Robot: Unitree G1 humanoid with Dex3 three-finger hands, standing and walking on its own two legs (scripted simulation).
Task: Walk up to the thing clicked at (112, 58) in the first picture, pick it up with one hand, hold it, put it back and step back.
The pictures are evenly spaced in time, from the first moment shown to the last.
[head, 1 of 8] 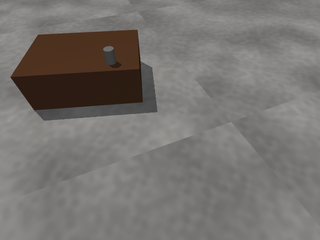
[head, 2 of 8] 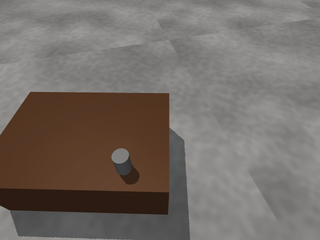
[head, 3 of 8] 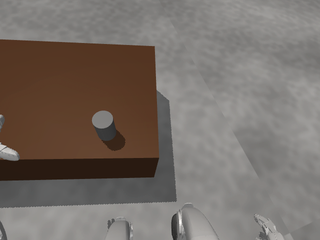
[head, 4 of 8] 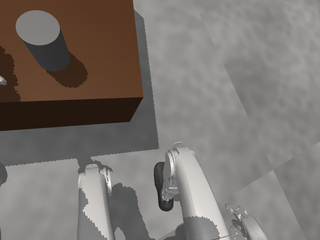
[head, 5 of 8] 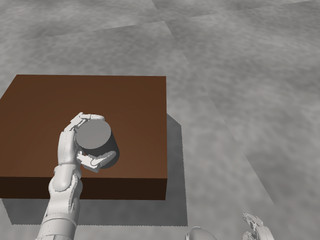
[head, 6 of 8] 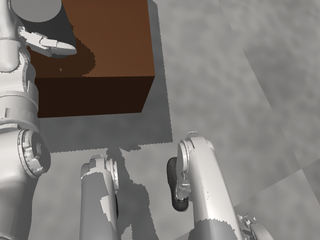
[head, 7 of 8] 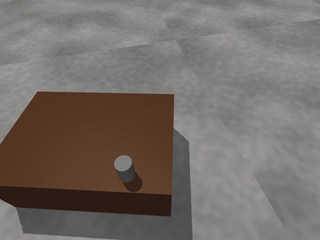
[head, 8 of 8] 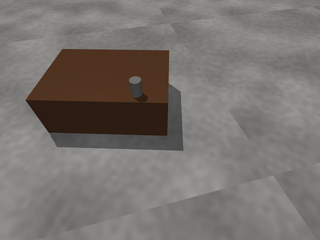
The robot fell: no
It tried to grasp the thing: yes
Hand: left
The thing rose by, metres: 0.36
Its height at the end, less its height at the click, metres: +0.00
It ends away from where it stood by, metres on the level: 0.03
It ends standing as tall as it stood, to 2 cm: yes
